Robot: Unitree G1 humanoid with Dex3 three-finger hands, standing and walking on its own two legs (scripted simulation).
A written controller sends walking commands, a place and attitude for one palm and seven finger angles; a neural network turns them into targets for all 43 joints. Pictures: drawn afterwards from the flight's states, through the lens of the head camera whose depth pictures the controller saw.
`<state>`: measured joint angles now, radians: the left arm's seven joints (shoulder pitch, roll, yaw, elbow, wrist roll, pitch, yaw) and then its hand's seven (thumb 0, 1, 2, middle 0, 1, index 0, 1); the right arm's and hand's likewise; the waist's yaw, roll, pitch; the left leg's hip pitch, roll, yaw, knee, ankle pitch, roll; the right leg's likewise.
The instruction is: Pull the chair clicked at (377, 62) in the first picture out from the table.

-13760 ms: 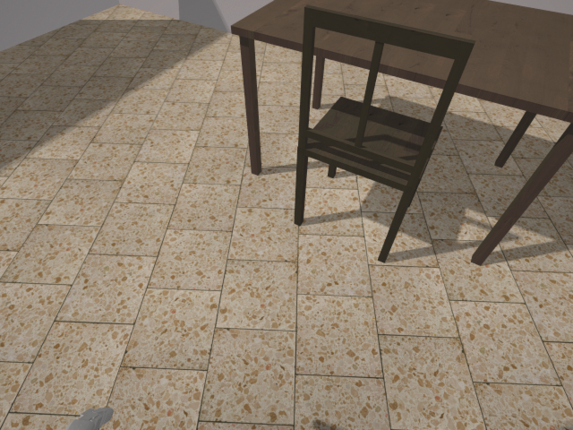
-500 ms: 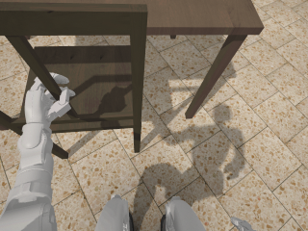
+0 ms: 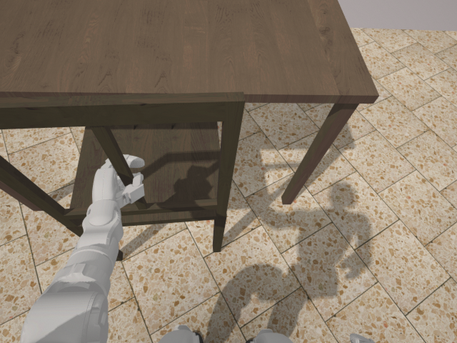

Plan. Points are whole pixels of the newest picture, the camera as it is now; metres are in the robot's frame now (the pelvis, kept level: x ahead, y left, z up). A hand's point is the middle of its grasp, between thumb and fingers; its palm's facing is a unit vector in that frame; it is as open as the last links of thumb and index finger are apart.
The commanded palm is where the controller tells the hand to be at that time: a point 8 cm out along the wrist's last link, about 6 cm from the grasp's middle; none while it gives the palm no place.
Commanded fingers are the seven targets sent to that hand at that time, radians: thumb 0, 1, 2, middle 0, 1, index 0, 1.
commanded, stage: step backward, pulling the chair out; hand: left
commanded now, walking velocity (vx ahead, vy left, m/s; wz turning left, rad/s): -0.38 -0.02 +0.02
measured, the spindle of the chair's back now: (126, 175) +0.43 +0.20 -0.05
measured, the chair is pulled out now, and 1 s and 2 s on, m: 0.03 0.18 0.25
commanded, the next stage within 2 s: none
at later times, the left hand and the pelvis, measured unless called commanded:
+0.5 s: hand (166, 233) +0.31 +0.11 -0.05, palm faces +0.03 -0.99 -0.16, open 4.9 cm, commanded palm +0.30 +0.16 -0.05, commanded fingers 0.00 0.90 0.90 -0.50 -1.45 -0.50 -1.45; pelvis -0.07 -0.02 +0.01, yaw +0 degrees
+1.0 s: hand (166, 260) +0.26 +0.10 -0.05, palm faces +0.04 -0.98 -0.18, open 5.1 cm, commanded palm +0.27 +0.15 -0.05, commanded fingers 0.00 0.90 0.90 -0.50 -1.45 -0.50 -1.45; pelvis -0.10 -0.02 +0.01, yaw +1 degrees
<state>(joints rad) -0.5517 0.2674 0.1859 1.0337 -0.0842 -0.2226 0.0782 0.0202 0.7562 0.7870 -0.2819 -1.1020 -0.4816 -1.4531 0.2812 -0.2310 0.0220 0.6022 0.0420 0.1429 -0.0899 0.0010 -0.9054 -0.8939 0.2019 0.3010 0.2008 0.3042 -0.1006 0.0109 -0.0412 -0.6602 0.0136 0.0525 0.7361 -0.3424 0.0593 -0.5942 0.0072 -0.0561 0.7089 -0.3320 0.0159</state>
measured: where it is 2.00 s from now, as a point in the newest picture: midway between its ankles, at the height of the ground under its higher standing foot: outside the picture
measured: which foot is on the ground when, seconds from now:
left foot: down 0.00-0.88, up 0.90-1.00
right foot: down 0.00-1.00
